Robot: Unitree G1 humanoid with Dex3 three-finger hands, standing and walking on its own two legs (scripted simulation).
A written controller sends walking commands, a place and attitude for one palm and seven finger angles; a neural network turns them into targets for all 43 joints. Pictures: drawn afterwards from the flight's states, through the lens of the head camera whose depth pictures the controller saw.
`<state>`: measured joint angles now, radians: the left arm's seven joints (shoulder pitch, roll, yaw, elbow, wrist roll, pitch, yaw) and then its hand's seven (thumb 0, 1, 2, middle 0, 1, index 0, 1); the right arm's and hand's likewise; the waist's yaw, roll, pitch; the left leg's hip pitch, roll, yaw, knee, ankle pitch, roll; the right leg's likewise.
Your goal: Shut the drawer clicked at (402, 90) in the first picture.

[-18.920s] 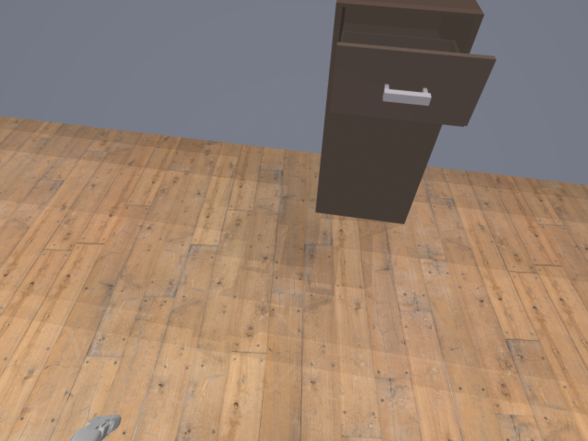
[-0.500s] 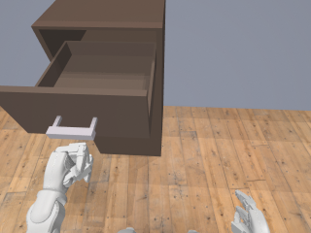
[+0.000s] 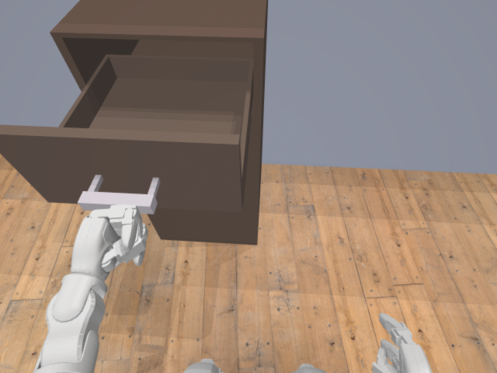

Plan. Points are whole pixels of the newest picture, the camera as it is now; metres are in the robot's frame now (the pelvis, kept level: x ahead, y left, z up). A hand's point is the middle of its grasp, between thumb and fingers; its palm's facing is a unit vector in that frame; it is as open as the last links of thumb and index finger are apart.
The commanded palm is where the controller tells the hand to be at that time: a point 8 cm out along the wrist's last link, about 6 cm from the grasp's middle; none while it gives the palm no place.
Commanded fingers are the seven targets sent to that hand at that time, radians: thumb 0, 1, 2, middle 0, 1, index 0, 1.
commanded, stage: push the drawer shut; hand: left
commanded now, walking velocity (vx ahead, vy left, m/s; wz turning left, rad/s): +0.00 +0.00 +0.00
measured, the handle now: (122, 192) +0.37 +0.22 +0.08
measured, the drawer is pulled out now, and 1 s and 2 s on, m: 0.28 0.16 0.03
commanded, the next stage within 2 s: none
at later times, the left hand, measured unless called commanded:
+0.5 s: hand (149, 204) +0.36 +0.18 +0.06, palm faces -0.04 -1.00 -0.04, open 3.2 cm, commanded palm +0.35 +0.24 +0.07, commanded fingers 0.00 0.90 0.90 -1.40 -1.60 -1.40 -1.60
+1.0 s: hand (156, 178) +0.41 +0.18 +0.07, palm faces -0.04 -1.00 -0.04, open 3.2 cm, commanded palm +0.40 +0.23 +0.07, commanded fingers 0.00 0.90 0.90 -1.40 -1.60 -1.40 -1.60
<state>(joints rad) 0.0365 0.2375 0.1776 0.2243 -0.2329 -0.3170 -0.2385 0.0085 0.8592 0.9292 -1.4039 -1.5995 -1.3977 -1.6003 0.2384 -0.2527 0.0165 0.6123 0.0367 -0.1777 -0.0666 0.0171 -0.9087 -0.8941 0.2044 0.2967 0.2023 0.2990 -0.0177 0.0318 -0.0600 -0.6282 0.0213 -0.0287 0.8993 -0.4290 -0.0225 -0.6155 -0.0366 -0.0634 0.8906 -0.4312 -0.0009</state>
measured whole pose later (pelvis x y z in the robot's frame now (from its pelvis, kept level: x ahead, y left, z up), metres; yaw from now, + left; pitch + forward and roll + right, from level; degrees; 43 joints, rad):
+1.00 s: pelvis -0.01 +0.01 +0.00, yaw -2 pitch +12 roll -1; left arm -0.52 0.33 0.29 0.82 -0.17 -0.38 -0.24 0.03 0.80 0.90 -1.40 -1.60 -1.40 -1.60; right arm 0.31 -0.25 0.02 0.65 0.03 -0.05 -0.04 0.01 -0.91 -0.89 0.20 0.30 0.20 0.30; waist -0.08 0.02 -0.06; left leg -0.71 0.03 -0.01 0.91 -0.41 -0.01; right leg -0.70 -0.02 -0.04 0.88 -0.39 0.01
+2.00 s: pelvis -0.01 +0.02 -0.02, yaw -3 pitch +22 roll -3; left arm -1.03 0.56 0.42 1.25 -0.03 -0.36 -0.20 0.06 0.81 0.91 -1.40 -1.60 -1.40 -1.60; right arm 0.40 -0.26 0.04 0.65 -0.03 0.03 -0.01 0.01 -0.91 -0.89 0.21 0.30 0.20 0.30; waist -0.22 0.03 -0.08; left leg -0.96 0.05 -0.02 1.03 -0.45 0.00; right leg -0.93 0.00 -0.04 0.95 -0.39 0.02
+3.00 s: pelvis -0.03 +0.03 -0.04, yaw -4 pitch +27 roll -6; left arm -1.33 0.75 0.38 1.40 0.05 -0.26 -0.19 0.12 0.70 0.94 -1.40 -1.60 -1.40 -1.60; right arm 0.46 -0.28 0.10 0.66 -0.06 -0.03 -0.01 0.01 -0.91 -0.89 0.21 0.30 0.20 0.30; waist -0.31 0.05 -0.06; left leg -1.16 0.05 -0.06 1.12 -0.43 0.01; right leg -1.10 0.00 -0.07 0.99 -0.36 0.03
